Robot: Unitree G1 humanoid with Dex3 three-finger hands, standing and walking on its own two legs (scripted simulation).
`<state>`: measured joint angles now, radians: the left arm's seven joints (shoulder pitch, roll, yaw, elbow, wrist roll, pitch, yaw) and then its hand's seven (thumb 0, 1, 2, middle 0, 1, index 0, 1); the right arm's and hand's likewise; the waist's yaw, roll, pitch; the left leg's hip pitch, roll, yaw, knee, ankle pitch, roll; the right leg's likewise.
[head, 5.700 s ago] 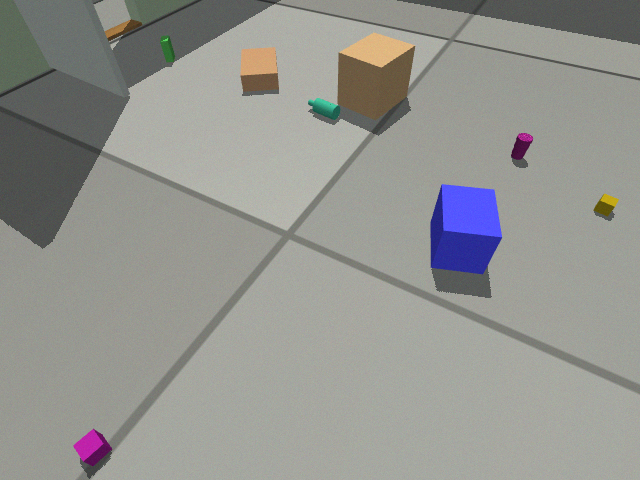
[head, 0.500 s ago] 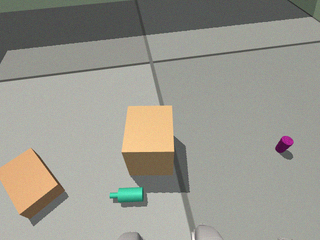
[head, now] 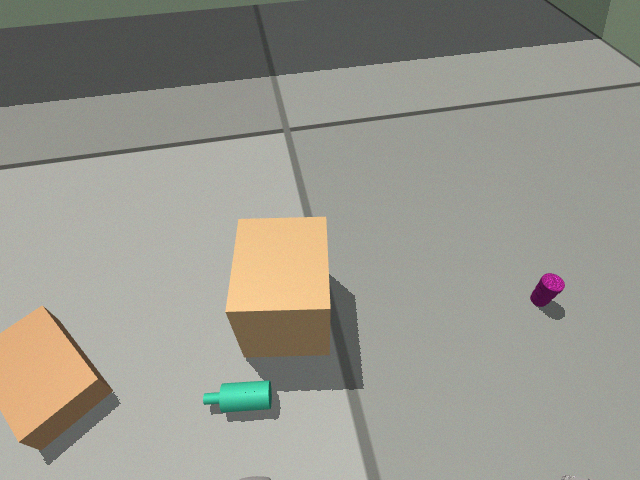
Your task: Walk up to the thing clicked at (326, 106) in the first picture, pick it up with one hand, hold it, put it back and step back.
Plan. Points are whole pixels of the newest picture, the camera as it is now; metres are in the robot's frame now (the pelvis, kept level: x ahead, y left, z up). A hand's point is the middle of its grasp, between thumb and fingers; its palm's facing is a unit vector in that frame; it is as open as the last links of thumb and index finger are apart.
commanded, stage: walk up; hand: left
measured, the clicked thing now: (237, 396) +0.44 +0.27 -0.71
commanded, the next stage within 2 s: none
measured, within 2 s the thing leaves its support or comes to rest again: neither
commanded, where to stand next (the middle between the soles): +0.07 -0.02 m, yaw +1 degrees
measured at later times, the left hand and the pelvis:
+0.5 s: hand out of the picture +0.10 +0.23 -0.14, palm faces -0.03 -0.94 -0.33, open 7.4 cm; pelvis +0.01 -0.03 +0.01, yaw -1 degrees
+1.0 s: hand out of the picture +0.12 +0.24 -0.12, palm faces -0.01 -0.95 -0.32, open 7.4 cm; pelvis +0.02 -0.01 +0.03, yaw -1 degrees
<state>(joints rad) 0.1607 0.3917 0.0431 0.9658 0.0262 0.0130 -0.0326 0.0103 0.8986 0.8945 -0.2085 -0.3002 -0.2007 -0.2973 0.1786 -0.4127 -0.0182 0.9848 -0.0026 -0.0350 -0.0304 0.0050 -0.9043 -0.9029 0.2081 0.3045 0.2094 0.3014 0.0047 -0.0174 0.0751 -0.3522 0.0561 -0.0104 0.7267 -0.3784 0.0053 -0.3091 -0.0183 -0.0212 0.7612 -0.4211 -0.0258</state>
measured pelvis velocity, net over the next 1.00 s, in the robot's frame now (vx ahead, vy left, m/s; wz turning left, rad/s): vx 0.02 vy -0.01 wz -0.02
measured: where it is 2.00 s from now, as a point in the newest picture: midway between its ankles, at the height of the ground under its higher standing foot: outside the picture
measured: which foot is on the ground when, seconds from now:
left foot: down 0.00-1.00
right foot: down 0.00-1.00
